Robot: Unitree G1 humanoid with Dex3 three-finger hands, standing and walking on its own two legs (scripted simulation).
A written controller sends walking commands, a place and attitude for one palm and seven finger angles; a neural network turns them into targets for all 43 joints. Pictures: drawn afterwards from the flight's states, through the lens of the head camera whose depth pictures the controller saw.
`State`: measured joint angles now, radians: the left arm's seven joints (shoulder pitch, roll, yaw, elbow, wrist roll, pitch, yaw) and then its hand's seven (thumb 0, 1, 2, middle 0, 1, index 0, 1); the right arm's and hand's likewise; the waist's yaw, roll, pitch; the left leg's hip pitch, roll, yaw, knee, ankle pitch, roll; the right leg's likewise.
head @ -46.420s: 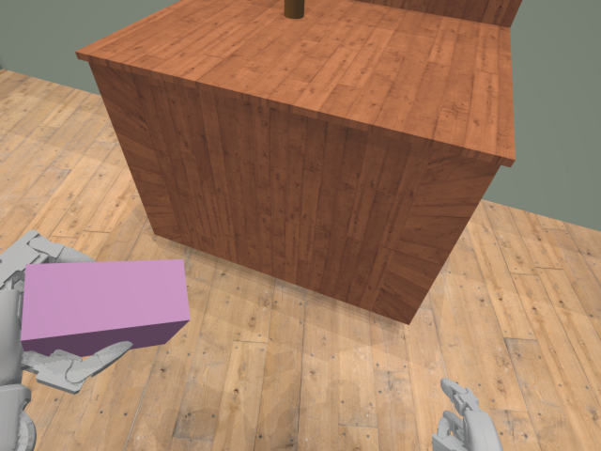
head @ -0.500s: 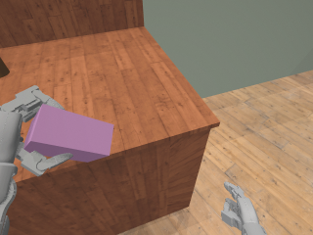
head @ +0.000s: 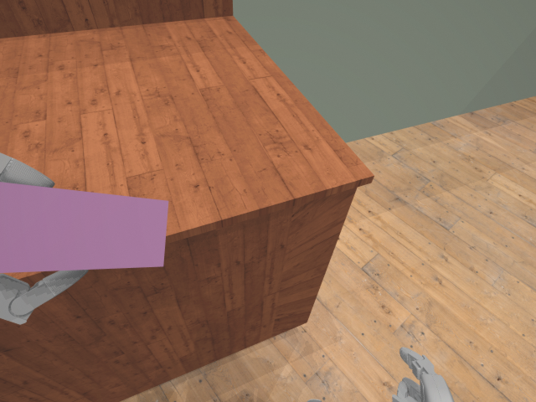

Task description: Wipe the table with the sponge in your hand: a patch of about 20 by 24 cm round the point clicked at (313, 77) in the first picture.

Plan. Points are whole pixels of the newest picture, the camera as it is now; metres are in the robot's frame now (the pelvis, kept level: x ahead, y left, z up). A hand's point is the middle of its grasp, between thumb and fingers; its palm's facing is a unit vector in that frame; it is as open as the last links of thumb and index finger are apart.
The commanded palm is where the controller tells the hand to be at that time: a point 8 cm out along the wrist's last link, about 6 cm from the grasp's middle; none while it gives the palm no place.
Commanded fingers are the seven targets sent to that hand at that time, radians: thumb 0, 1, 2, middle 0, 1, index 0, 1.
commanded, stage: step back with the hand held close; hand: left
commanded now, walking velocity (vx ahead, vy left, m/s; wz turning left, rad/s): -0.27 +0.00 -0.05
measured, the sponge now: (99, 230) +0.25 +0.19 +0.21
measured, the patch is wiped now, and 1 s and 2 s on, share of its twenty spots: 0.95 0.95 0.95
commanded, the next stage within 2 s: stop stepping back and stand still in 0.60 s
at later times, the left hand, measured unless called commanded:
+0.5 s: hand out of the picture +0.12 +0.23 +0.25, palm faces +0.34 -0.80 -0.50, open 10.5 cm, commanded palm +0.06 +0.29 +0.30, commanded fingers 0.00 0.10 1.30 -1.20 -1.60 -1.20 -1.60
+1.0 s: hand out of the picture -0.05 +0.19 +0.27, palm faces +0.35 -0.82 -0.44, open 10.5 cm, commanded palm -0.10 +0.26 +0.30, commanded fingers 0.00 0.10 1.30 -1.20 -1.60 -1.20 -1.60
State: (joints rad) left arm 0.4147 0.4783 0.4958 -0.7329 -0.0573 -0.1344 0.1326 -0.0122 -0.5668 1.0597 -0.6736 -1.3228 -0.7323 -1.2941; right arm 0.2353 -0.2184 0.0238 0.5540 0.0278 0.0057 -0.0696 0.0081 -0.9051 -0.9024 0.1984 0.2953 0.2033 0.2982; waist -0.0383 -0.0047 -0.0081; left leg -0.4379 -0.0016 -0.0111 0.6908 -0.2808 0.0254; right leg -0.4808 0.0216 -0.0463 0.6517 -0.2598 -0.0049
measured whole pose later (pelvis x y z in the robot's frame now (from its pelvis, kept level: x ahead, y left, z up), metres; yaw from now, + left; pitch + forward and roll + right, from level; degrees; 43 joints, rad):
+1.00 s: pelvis -0.27 -0.01 +0.01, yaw -2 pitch +3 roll -1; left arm 0.40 0.50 0.46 -0.68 -0.08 -0.16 0.11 -0.01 -0.58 1.06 -0.68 -1.32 -0.74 -1.29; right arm 0.30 -0.28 -0.03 0.60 0.04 -0.03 -0.07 0.01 -0.90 -0.90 0.20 0.30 0.20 0.30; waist -0.06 0.02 -0.10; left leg -0.27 0.07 0.02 0.60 -0.42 0.05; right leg -0.39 0.01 -0.04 0.56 -0.23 -0.01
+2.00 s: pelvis -0.28 -0.02 +0.02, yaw +1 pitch +0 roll -1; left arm 0.30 0.48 0.50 -0.65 -0.06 -0.18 0.15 -0.01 -0.58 1.07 -0.68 -1.32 -0.74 -1.30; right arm 0.15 -0.20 0.02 0.60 0.03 -0.08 -0.04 0.01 -0.90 -0.90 0.20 0.30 0.20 0.30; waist 0.00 0.02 0.04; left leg -0.24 0.03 0.01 0.53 -0.28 0.00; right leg -0.24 0.03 -0.06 0.47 -0.22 -0.03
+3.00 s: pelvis -0.29 -0.01 +0.02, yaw +1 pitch +0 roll -1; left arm 0.33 0.42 0.47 -0.61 -0.06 -0.17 0.15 -0.01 -0.58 1.07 -0.68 -1.33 -0.73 -1.30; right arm 0.18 -0.22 0.01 0.62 0.03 -0.08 -0.05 0.01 -0.90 -0.90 0.20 0.30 0.21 0.30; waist 0.00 0.05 0.01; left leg -0.26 0.03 0.01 0.50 -0.25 0.00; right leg -0.25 0.03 -0.06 0.43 -0.18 -0.03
